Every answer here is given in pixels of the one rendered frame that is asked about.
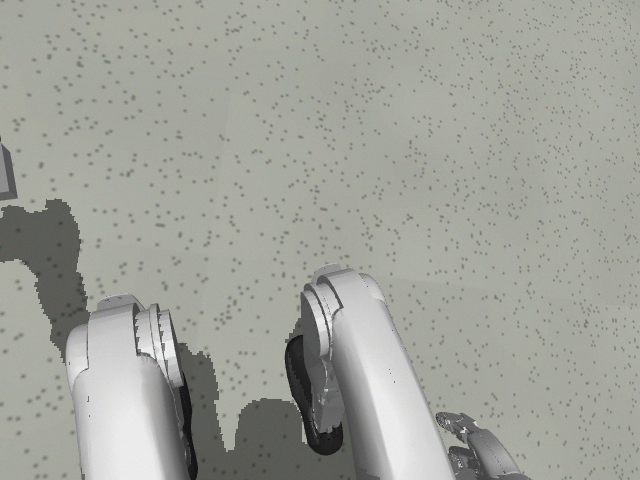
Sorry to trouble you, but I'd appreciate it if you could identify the right robot foot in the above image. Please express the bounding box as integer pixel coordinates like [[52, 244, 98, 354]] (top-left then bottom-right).
[[285, 335, 343, 456]]

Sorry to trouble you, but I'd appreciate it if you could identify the left robot foot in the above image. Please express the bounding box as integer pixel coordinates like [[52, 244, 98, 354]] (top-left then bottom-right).
[[179, 373, 198, 480]]

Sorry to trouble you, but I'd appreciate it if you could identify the small box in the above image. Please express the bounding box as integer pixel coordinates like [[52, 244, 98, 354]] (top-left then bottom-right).
[[0, 143, 18, 201]]

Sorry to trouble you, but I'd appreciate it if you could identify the right robot hand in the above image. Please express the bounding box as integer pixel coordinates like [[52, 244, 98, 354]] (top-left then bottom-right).
[[435, 412, 522, 480]]

